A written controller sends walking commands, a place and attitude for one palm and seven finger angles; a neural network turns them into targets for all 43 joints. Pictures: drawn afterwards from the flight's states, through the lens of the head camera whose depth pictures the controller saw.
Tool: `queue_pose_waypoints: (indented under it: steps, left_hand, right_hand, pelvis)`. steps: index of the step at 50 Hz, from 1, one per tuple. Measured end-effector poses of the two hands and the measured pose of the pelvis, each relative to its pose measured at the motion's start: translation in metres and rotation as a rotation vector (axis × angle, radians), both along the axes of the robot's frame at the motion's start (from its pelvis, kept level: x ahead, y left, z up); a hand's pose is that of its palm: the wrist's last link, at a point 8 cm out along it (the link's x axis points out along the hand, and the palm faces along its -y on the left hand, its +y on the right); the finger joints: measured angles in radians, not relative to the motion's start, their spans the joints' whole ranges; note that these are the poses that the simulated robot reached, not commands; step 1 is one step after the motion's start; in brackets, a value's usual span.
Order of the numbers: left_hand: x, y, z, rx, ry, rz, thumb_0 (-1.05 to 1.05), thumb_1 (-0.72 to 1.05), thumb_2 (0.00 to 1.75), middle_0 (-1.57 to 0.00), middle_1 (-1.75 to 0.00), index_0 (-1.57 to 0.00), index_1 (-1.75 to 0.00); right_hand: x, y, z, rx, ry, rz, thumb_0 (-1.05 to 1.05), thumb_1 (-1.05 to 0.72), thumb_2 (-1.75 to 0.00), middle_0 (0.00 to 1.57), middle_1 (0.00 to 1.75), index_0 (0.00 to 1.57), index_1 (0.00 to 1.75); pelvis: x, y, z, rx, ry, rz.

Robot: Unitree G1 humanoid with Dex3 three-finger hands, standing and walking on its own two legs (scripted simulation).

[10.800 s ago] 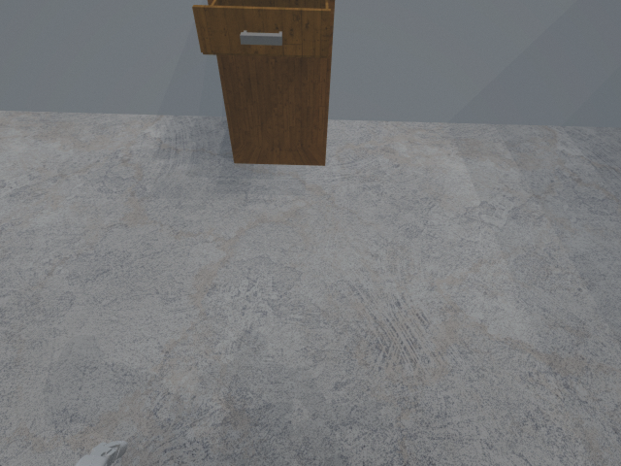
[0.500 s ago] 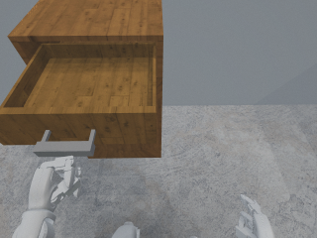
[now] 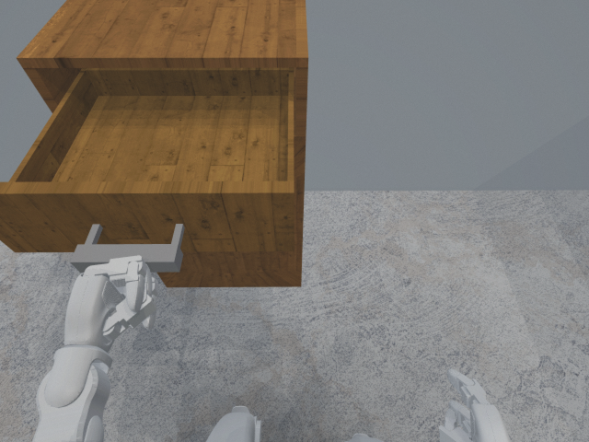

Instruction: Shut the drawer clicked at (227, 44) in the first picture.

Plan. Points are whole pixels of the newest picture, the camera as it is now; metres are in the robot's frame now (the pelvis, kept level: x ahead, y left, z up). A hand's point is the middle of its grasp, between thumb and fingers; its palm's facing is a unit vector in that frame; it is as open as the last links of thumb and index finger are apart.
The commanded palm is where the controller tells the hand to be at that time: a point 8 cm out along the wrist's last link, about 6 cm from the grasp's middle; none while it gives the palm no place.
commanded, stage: push the drawer shut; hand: left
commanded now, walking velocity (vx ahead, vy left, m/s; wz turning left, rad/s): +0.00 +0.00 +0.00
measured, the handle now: (133, 244) +0.36 +0.24 +0.06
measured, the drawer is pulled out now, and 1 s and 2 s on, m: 0.28 0.14 0.03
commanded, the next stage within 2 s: none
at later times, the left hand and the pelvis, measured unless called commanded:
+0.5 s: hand (157, 255) +0.34 +0.20 +0.06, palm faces +0.04 -1.00 -0.04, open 3.2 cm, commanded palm +0.32 +0.25 +0.06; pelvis -0.01 +0.01 +0.00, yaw -1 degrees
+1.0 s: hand (168, 212) +0.41 +0.20 +0.06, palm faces +0.04 -1.00 -0.03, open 3.1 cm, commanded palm +0.39 +0.26 +0.06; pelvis -0.01 +0.01 +0.00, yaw -2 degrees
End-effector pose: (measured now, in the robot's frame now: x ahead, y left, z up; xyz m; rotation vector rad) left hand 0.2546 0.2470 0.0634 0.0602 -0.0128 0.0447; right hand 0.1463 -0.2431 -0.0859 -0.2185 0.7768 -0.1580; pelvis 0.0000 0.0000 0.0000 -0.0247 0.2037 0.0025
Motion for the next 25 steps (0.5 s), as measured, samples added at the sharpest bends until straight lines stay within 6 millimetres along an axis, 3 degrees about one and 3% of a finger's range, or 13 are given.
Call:
queue_pose_waypoints:
  steps: [25]
  left_hand:
    - [0.063, 0.006, 0.001, -0.016, -0.002, -0.004, 0.02, 0.81, 0.9, -1.4, -1.6, -1.4, -1.6]
  right_hand:
    - [-0.042, 0.003, -0.003, -0.014, 0.11, -0.051, 0.01, -0.91, -0.9, 0.21, 0.3, 0.2, 0.3]
  pelvis:
    - [-0.01, 0.011, 0.004, -0.008, -0.001, -0.013]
